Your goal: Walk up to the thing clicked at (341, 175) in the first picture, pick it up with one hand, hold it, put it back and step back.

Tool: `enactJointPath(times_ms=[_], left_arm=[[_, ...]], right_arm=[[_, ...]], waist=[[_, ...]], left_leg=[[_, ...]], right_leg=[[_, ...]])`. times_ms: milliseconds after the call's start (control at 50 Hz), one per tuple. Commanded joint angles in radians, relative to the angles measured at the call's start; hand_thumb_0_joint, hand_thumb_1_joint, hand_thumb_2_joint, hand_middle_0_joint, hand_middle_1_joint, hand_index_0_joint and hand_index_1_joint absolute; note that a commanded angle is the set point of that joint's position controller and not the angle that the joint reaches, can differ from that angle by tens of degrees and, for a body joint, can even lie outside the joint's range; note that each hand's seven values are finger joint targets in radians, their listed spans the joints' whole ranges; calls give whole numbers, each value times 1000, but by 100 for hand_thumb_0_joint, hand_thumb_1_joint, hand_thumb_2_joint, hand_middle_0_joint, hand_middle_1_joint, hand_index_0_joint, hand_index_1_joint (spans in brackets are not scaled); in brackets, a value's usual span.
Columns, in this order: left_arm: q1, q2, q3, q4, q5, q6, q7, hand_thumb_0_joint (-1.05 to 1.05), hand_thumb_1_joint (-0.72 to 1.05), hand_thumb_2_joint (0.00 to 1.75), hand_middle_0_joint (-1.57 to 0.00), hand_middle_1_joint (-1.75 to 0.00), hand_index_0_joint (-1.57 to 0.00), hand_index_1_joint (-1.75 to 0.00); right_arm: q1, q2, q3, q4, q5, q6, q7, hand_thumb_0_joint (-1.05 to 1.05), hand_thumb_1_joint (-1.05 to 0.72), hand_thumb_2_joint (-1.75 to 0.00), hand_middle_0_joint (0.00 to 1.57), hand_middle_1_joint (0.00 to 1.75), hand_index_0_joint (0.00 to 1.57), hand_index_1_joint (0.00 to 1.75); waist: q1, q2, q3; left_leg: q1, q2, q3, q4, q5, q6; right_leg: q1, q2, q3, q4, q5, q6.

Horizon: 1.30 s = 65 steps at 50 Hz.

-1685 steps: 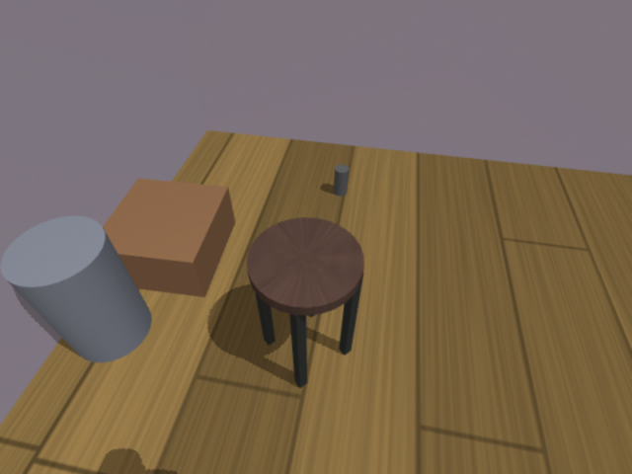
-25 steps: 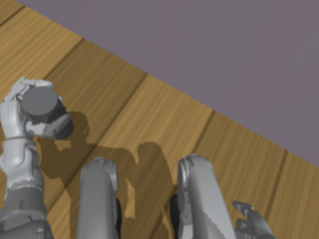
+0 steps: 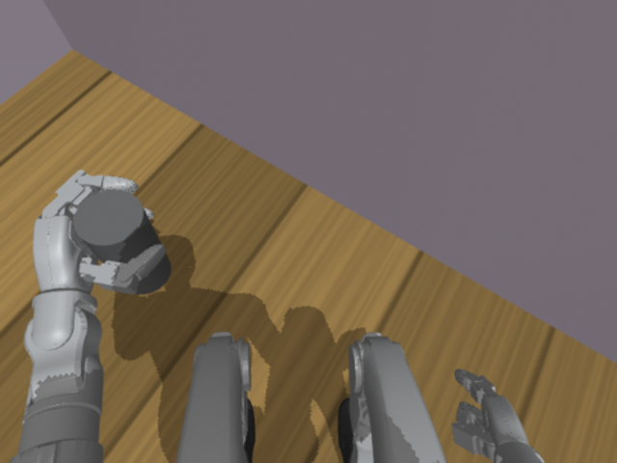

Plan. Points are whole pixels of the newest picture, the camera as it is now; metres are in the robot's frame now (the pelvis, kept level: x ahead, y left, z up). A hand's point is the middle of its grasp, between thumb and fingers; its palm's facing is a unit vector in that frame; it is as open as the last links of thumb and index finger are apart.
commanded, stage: lift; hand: left
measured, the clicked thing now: (130, 247) +0.39 +0.23 -0.01
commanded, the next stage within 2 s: hold in 1.46 s
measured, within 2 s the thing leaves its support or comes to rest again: neither
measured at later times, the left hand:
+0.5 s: hand (47, 166) +0.38 +0.22 +0.18, palm faces +0.18 -0.98 -0.03, open 9.8 cm
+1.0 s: hand (14, 91) +0.38 +0.20 +0.25, palm faces +0.17 -0.98 -0.02, open 9.8 cm
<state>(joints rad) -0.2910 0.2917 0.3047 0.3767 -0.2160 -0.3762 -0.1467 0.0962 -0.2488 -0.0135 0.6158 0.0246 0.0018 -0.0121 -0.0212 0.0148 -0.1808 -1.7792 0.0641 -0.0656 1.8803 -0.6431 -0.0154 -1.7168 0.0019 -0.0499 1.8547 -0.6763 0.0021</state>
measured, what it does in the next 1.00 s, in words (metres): rises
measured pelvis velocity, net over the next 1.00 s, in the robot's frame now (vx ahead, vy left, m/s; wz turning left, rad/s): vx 0.05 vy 0.00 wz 0.05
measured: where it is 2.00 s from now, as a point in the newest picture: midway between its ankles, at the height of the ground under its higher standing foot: outside the picture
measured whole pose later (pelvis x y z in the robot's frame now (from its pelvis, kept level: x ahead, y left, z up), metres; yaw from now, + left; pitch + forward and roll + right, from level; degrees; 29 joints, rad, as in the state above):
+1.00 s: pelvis +0.05 +0.00 +0.20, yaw +3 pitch +13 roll -2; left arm -0.12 0.20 0.15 0.34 -0.16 -0.33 -0.03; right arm 0.23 -0.21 0.00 0.63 0.02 -0.03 -0.02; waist -0.03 0.02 -0.09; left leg -0.83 0.05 -0.02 1.08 -0.47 -0.01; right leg -0.78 -0.01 -0.04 1.04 -0.49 0.01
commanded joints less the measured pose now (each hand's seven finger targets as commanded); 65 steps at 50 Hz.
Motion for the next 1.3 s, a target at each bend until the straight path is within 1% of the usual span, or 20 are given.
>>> enactJointPath(times_ms=[0,40,100,180,240,280,400,560,580,680,720,780,840,920,960,1180,1200,1220,1260,1280], left_arm=[[-136,186,47,-334,-8,-26,44,0,16,118,-120,-134,-124,-132],[-68,137,13,-323,-6,-1,60,0,17,119,-120,-134,-123,-133],[-78,121,-10,-338,2,16,82,0,15,118,-120,-134,-124,-132],[-28,112,-20,-308,20,27,103,0,15,119,-122,-135,-125,-134],[-72,126,-30,-355,21,12,103,0,16,120,-123,-136,-126,-135],[-72,105,-59,-316,27,14,99,0,16,120,-123,-136,-126,-134],[-38,81,-65,-260,20,9,94,0,17,119,-124,-136,-127,-135],[-44,82,-69,-288,27,-9,102,0,18,119,-124,-135,-127,-134],[-37,62,-91,-278,30,-9,101,0,17,119,-125,-135,-127,-134],[-82,80,-82,-309,39,-28,111,0,13,119,-126,-136,-128,-135],[-47,43,-103,-285,34,-26,110,0,14,120,-126,-136,-128,-136],[-35,48,-94,-267,36,-25,120,0,15,121,-126,-137,-128,-136],[-61,36,-119,-288,42,-24,117,0,12,121,-127,-137,-129,-137],[-60,51,-94,-265,47,-27,125,0,15,121,-125,-136,-127,-136],[-77,30,-117,-283,45,-34,123,0,15,121,-124,-136,-126,-136],[-85,34,-115,-256,41,-33,117,0,12,121,-125,-137,-126,-137],[-39,9,-121,-202,40,-27,118,0,15,122,-124,-137,-126,-137],[-103,48,-100,-282,40,-38,122,0,18,122,-123,-135,-125,-135],[-46,12,-123,-204,46,-33,118,0,19,124,-125,-138,-127,-138],[-90,24,-122,-263,39,-40,117,0,18,124,-125,-137,-127,-137]], right_arm=[[69,-163,-71,-120,6,-39,-24,0,-90,-90,20,30,20,30],[72,-152,-65,-118,11,-44,-25,0,-90,-90,20,30,20,30],[73,-144,-58,-116,14,-48,-31,0,-90,-89,20,30,20,30],[84,-137,-53,-113,13,-58,-35,0,-90,-89,20,30,20,30],[94,-133,-51,-114,13,-65,-38,0,-90,-89,20,30,20,30],[93,-129,-47,-117,11,-71,-37,0,-90,-89,20,30,20,30],[101,-126,-43,-114,12,-85,-31,0,-90,-89,20,30,20,30],[130,-119,-44,-108,4,-86,-27,0,-90,-90,20,30,20,30],[129,-118,-43,-107,2,-84,-26,0,-90,-90,20,30,20,30],[130,-126,-49,-111,-4,-83,-25,0,-91,-90,20,30,20,30],[129,-115,-43,-112,-6,-85,-25,0,-91,-90,20,30,20,30],[138,-111,-41,-101,-7,-83,-26,0,-91,-90,20,30,20,30],[134,-111,-43,-105,-9,-82,-24,0,-91,-90,20,30,20,30],[137,-110,-46,-101,-13,-77,-23,0,-91,-90,20,30,20,30],[125,-103,-42,-109,-13,-79,-21,0,-91,-90,20,30,20,30],[131,-104,-41,-90,-16,-72,-20,0,-91,-90,20,30,20,30],[133,-100,-37,-86,-16,-70,-20,0,-91,-90,20,30,20,30],[127,-108,-45,-89,-15,-70,-19,0,-90,-90,20,30,20,30],[130,-100,-38,-86,-18,-65,-19,0,-90,-90,20,30,20,30],[127,-107,-42,-87,-16,-67,-18,0,-91,-90,20,30,20,30]], waist=[[4,57,-598],[-1,49,-541],[-21,52,-484],[-23,53,-423],[-11,82,-413],[-32,75,-374],[-17,56,-307],[-12,44,-304],[-18,44,-288],[-6,52,-290],[-13,40,-261],[-6,20,-253],[-13,34,-229],[-5,21,-220],[-6,38,-200],[-14,18,-188],[-15,-1,-182],[-5,24,-181],[-13,14,-170],[-10,28,-181]], left_leg=[[531,-32,12,-320,162,39],[566,-30,4,-366,175,37],[637,-30,-8,-438,164,35],[713,-29,-14,-515,202,32],[801,-31,-13,-573,231,25],[812,-34,-9,-611,198,27],[903,-37,-3,-713,226,23],[1016,-40,13,-796,331,22],[1030,-38,12,-814,328,21],[1104,-37,17,-873,328,18],[1107,-40,24,-887,329,19],[1119,-38,27,-908,355,20],[1150,-39,32,-934,371,19],[1167,-38,34,-970,352,19],[1178,-41,39,-989,335,17],[1241,-44,54,-1023,417,22],[1238,-44,49,-1029,415,22],[1240,-46,55,-1034,411,20],[1261,-44,50,-1044,419,18],[1275,-43,52,-1047,433,17]], right_leg=[[432,11,32,-373,209,-24],[446,14,17,-396,227,-24],[473,15,9,-447,222,-25],[535,14,5,-507,258,-24],[588,13,5,-557,278,-27],[622,12,7,-605,259,-25],[727,11,2,-701,285,-25],[877,11,1,-797,386,-22],[881,13,-2,-807,383,-22],[940,10,0,-861,383,-20],[957,12,1,-884,390,-17],[1005,11,3,-908,417,-15],[1025,10,6,-936,436,-15],[1064,9,7,-970,415,-14],[1070,10,7,-982,401,-14],[1160,7,19,-1040,496,-6],[1163,9,15,-1039,491,-7],[1164,6,18,-1044,490,-8],[1165,12,12,-1045,487,-10],[1172,11,12,-1047,502,-11]])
